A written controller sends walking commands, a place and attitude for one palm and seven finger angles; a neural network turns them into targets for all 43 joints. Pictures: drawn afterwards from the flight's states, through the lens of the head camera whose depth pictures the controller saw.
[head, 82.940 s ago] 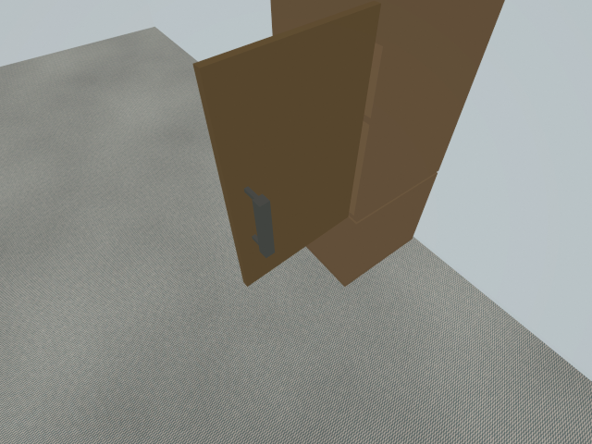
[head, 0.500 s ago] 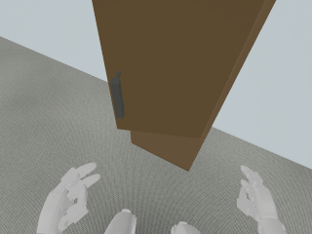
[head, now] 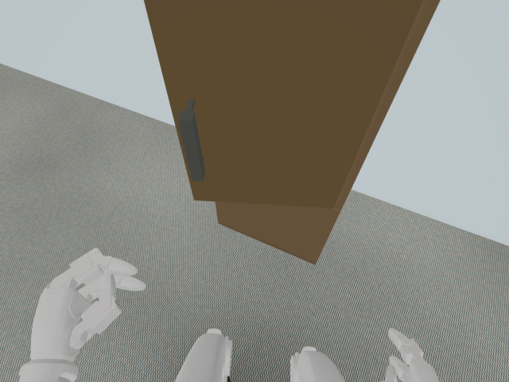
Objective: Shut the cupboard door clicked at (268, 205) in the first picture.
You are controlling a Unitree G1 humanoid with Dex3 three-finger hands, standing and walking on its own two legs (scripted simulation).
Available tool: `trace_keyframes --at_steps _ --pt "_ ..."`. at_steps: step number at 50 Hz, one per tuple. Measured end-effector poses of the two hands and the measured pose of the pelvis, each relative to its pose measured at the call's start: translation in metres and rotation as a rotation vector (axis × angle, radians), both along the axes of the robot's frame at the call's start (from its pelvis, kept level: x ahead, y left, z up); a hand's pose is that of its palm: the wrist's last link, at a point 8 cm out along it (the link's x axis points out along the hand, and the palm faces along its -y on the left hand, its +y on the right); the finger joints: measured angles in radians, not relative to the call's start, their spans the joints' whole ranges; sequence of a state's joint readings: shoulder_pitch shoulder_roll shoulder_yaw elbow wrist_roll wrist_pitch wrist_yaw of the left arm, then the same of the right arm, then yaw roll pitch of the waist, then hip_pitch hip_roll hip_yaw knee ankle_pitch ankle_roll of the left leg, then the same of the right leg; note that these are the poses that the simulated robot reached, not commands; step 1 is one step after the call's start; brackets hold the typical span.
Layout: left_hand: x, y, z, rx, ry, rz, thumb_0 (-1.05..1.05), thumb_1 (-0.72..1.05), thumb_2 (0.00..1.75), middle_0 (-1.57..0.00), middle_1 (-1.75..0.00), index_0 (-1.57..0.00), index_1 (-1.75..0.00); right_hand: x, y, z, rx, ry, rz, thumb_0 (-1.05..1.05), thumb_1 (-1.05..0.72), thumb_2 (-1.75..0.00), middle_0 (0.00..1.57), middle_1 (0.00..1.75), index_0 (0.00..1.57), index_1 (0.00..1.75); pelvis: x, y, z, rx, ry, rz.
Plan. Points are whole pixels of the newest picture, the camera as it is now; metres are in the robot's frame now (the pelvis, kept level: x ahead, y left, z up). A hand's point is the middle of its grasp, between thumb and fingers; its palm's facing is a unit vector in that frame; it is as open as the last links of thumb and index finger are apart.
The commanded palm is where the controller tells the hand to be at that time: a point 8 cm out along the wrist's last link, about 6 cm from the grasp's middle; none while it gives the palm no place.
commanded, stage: raise the hand and make a fist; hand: left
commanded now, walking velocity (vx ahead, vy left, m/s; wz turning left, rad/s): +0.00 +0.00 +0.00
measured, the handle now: (194, 141) +0.54 +0.16 +0.02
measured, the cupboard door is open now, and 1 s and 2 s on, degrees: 22 22 22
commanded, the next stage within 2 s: bring the fist close to the handle in 1.02 s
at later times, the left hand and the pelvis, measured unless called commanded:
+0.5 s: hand (127, 308) +0.21 +0.20 +0.03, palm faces -0.04 -1.00 -0.02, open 3.1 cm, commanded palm +0.20 +0.26 +0.04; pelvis +0.00 +0.02 +0.00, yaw +1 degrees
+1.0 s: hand (130, 285) +0.24 +0.19 +0.06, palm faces +0.03 -1.00 -0.07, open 3.1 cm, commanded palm +0.21 +0.24 +0.04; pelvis +0.01 +0.00 -0.01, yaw +0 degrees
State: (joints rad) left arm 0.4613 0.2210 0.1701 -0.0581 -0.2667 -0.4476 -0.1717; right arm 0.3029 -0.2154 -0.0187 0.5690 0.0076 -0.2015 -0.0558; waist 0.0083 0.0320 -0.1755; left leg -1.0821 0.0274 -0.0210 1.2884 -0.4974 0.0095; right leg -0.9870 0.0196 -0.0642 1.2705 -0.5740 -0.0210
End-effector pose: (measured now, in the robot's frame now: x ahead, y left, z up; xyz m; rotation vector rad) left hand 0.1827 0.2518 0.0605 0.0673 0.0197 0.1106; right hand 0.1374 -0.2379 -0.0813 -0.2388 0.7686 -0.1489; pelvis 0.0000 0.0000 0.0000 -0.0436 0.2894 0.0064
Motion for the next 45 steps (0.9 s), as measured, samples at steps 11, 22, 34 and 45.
trace_keyframes --at_steps 11,22,34,45 --pt "0.008 -0.009 -0.029 -0.06 0.062 -0.164 0.02 0.9 0.9 -1.05 -1.22 -1.05 -1.23 0.044 0.013 0.016 -0.046 -0.117 0.048 0.02 -0.91 -0.9 0.2 0.3 0.2 0.3 -0.003 0.015 -0.009 -0.02 0.022 0.007" --pt "0.01 0.006 -0.012 -0.03 0.01 -0.094 0.01 0.9 0.9 -1.24 -1.43 -1.23 -1.44 0.073 0.051 0.025 0.026 -0.16 0.154 0.01 -0.9 -0.9 0.2 0.3 0.2 0.3 0.004 0.018 -0.003 -0.032 0.013 0.025" --pt "0.024 0.011 0.003 0.002 -0.063 -0.072 0.02 0.9 0.9 -1.3 -1.49 -1.29 -1.5 0.05 0.024 0.011 -0.005 -0.065 0.106 0.01 -0.9 -0.9 0.2 0.3 0.2 0.3 0.008 0.009 -0.005 -0.029 0.023 0.019" --pt "0.029 -0.013 -0.012 -0.026 0.023 -0.131 0.02 0.9 0.9 -1.3 -1.5 -1.29 -1.5 0.041 0.001 0.007 -0.021 -0.047 0.049 0.02 -0.91 -0.9 0.2 0.3 0.2 0.3 0.012 0.0 -0.005 -0.011 0.032 0.005"
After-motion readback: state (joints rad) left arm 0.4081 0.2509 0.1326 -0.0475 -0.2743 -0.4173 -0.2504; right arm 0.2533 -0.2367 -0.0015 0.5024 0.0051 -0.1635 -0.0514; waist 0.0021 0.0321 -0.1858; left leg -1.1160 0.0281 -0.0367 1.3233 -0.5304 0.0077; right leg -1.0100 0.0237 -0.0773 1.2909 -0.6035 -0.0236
